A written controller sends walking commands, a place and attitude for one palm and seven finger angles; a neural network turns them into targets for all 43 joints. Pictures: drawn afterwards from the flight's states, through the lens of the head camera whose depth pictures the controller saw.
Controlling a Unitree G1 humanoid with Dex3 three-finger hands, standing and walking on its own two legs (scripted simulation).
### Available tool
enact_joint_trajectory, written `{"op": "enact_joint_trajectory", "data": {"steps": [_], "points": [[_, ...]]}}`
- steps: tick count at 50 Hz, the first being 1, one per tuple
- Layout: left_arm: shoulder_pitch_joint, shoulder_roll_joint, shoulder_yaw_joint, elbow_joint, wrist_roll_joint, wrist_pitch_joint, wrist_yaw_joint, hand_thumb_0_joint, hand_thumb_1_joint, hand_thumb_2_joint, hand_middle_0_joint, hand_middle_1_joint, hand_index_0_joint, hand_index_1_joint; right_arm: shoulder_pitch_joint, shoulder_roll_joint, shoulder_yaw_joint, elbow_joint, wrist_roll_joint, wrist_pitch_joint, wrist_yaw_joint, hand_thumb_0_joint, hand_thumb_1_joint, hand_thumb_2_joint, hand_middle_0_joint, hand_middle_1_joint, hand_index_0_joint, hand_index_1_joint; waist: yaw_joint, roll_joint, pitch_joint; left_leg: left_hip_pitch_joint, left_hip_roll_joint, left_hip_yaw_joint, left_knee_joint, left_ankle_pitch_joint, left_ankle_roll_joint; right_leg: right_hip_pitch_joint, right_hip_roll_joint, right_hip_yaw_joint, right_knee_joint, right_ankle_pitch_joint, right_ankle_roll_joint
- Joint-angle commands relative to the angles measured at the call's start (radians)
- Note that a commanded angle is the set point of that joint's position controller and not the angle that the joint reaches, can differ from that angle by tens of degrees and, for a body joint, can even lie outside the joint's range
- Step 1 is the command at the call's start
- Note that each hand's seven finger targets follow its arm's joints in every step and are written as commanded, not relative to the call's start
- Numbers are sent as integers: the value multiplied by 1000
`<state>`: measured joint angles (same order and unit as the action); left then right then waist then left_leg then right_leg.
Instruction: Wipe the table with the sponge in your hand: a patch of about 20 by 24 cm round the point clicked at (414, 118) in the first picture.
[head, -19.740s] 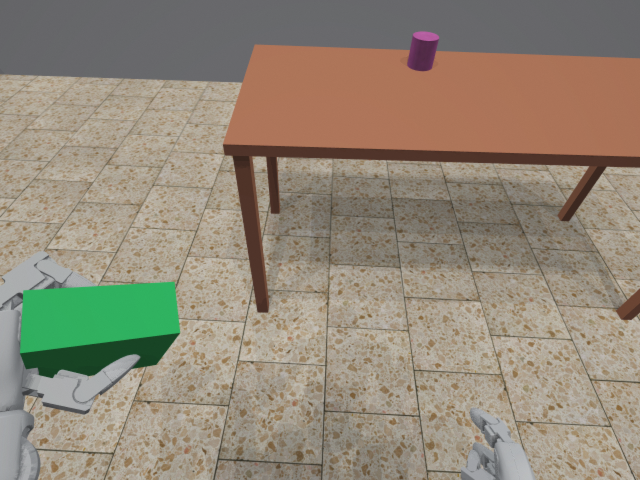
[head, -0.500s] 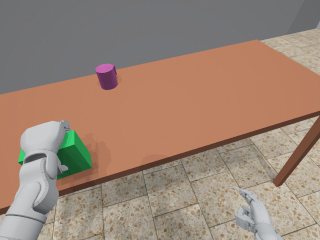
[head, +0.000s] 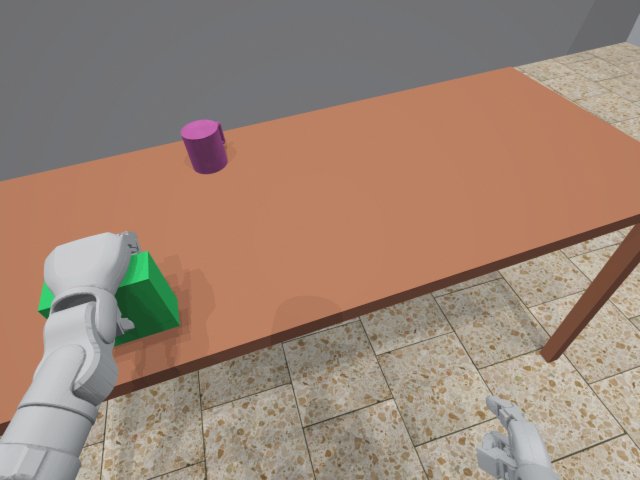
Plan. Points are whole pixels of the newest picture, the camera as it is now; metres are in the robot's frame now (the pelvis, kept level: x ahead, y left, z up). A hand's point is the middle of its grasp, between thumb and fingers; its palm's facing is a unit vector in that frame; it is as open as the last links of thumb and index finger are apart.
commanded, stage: move the sponge above the wiping area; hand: left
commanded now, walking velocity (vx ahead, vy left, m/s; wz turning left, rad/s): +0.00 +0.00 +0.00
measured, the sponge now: (122, 311) +0.28 +0.32 +0.05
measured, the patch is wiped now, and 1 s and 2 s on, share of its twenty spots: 0.00 0.00 0.00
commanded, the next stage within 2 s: lower the sponge onto the table in 0.86 s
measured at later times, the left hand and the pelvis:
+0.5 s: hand (103, 287) +0.29 +0.34 +0.09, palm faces -0.01 -0.02 -1.00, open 9.3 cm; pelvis +0.00 +0.00 +0.00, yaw +0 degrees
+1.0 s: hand (92, 291) +0.28 +0.34 +0.09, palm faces -0.02 -0.02 -1.00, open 9.3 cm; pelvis +0.00 +0.00 +0.00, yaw +1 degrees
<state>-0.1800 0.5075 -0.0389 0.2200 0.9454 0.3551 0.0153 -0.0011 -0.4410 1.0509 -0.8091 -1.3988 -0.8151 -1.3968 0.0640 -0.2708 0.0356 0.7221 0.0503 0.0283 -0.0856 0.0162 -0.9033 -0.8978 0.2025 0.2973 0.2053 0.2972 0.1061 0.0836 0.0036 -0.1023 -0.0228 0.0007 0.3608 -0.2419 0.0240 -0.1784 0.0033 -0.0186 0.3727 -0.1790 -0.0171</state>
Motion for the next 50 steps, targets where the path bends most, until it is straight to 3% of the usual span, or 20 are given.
{"op": "enact_joint_trajectory", "data": {"steps": [1,3,6,11,13,16,18,22,23,25,28,31,33,35,38,41,43,46,48,50], "points": [[-311,289,148,-145,30,-3,43,0,100,1300,-1200,-1600,-1200,-1600,-165,-124,-40,-153,-2,-47,-7,0,-900,-900,200,300,200,300,3,-37,-242,-41,-16,1,-33,335,5,184,21,6,-10,199,-51],[-341,347,187,-174,40,-13,46,0,100,1300,-1200,-1600,-1200,-1600,-176,-126,-37,-169,-1,-52,-9,0,-900,-900,200,300,200,300,10,-7,-281,-27,-17,-1,-27,335,8,191,24,25,-6,201,-55],[-311,277,142,-144,30,-30,44,0,100,1300,-1200,-1600,-1200,-1600,-153,-121,-46,-156,-3,-52,-11,0,-900,-900,200,300,200,300,0,-24,-263,-29,-17,1,-22,360,8,180,21,2,-4,218,-50],[-375,281,131,-114,41,-57,47,0,100,1300,-1200,-1600,-1200,-1600,-132,-125,-51,-146,-3,-59,-15,0,-900,-900,200,300,200,300,-14,-22,-256,-27,-16,0,-12,363,8,154,22,1,-3,220,-51],[-378,344,185,-135,41,-71,56,0,100,1300,-1200,-1600,-1200,-1600,-139,-127,-50,-159,-2,-64,-16,0,-900,-900,200,300,200,300,-1,-11,-290,-19,-17,-3,-7,357,12,167,24,19,-1,223,-54],[-349,286,147,-140,36,-84,64,0,100,1300,-1200,-1600,-1200,-1600,-129,-117,-56,-156,-5,-63,-13,0,-900,-900,200,300,200,300,0,-2,-297,-22,-17,-1,-6,391,8,181,19,2,5,241,-50],[-354,355,202,-136,37,-76,70,0,100,1300,-1200,-1600,-1200,-1600,-141,-126,-50,-159,-1,-60,-12,0,-900,-900,200,300,200,300,4,7,-289,-25,-15,-6,-10,372,8,174,24,18,0,226,-56],[-343,301,160,-142,26,-63,66,0,100,1300,-1200,-1600,-1200,-1600,-143,-122,-54,-156,-1,-55,-9,0,-900,-900,200,300,200,300,1,-8,-276,-28,-14,-2,-16,385,5,182,19,-1,-3,240,-50],[-336,340,194,-159,24,-58,66,0,100,1300,-1200,-1600,-1200,-1600,-159,-122,-47,-172,4,-57,-7,0,-900,-900,200,300,200,300,10,12,-285,-24,-13,-6,-19,369,7,186,23,13,-2,219,-55],[-343,280,139,-113,29,-46,57,0,100,1300,-1200,-1600,-1200,-1600,-146,-117,-46,-156,1,-53,-8,0,-900,-900,200,300,200,300,-6,-19,-249,-37,-12,-5,-22,364,6,169,20,-5,-7,207,-52],[-392,329,160,-167,33,-50,47,0,100,1300,-1200,-1600,-1200,-1600,-163,-124,-44,-171,5,-54,-11,0,-900,-900,200,300,200,300,-4,14,-284,-11,-14,-7,-21,346,10,167,24,13,-11,199,-56],[-357,287,135,-151,34,-57,42,0,100,1300,-1200,-1600,-1200,-1600,-145,-119,-47,-160,-1,-53,-9,0,-900,-900,200,300,200,300,-2,-11,-282,-17,-13,-8,-20,383,6,178,21,-2,-7,223,-53],[-335,341,185,-170,32,-56,41,0,100,1300,-1200,-1600,-1200,-1600,-162,-123,-41,-174,3,-52,-6,0,-900,-900,200,300,200,300,9,0,-278,-15,-11,-13,-20,374,8,181,25,15,-8,217,-58],[-342,270,130,-155,31,-54,42,0,100,1300,-1200,-1600,-1200,-1600,-152,-113,-43,-164,1,-50,-4,0,-900,-900,200,300,200,300,-2,-18,-259,-21,-10,-9,-23,378,7,172,21,-2,-8,208,-54],[-340,354,196,-185,31,-49,47,0,100,1300,-1200,-1600,-1200,-1600,-171,-125,-39,-174,2,-47,-4,0,-900,-900,200,300,200,300,13,3,-281,-12,-12,-10,-24,363,7,186,24,21,-11,216,-58],[-309,308,169,-158,26,-45,46,0,100,1300,-1200,-1600,-1200,-1600,-159,-117,-42,-163,0,-43,-1,0,-900,-900,200,300,200,300,12,-19,-262,-29,-12,-8,-27,376,4,195,19,2,-9,224,-54],[-322,369,213,-186,25,-47,44,0,100,1300,-1200,-1600,-1200,-1600,-175,-123,-39,-175,4,-44,-1,0,-900,-900,200,300,200,300,15,8,-279,-17,-13,-8,-26,357,8,198,23,25,-11,219,-57],[-311,297,152,-157,19,-49,31,0,100,1300,-1200,-1600,-1200,-1600,-159,-120,-44,-161,3,-43,-4,0,-900,-900,200,300,200,300,-1,-21,-250,-25,-14,-4,-23,365,8,185,19,4,-13,227,-51],[-350,353,184,-172,24,-51,25,0,100,1300,-1200,-1600,-1200,-1600,-172,-125,-38,-170,6,-44,-8,0,-900,-900,200,300,200,300,-5,-5,-248,-18,-14,-7,-25,326,11,168,25,20,-21,193,-55],[-368,282,120,-147,22,-61,20,0,100,1300,-1200,-1600,-1200,-1600,-154,-115,-40,-162,4,-51,-10,0,-900,-900,200,300,200,300,-18,-3,-232,-21,-14,-6,-25,321,11,153,20,-1,-22,175,-52]]}}
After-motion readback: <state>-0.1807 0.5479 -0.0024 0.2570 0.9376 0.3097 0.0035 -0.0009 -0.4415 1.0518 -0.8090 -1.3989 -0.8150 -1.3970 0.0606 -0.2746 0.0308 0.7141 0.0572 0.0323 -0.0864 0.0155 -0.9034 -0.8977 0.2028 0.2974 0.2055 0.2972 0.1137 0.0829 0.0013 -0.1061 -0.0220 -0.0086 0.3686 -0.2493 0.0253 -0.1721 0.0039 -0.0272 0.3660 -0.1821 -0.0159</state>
